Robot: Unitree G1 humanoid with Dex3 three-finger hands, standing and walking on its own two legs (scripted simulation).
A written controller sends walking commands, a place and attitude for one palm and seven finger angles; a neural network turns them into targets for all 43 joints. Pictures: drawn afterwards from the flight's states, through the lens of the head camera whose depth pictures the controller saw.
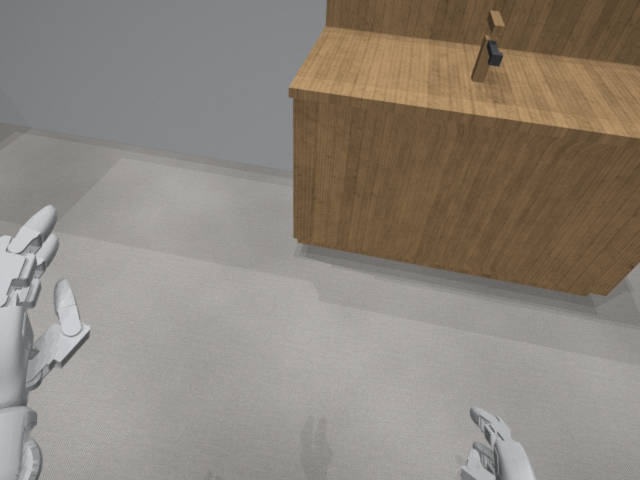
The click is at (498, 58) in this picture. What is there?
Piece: tap's lever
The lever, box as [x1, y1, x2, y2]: [488, 51, 502, 65]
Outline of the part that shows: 491,51 488,63 491,65 499,65 502,53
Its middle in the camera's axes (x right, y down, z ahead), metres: +0.47 -0.49 +1.04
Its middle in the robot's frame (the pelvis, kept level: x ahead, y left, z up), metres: +1.14 -0.40 +0.08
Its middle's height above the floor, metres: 0.86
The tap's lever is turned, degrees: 0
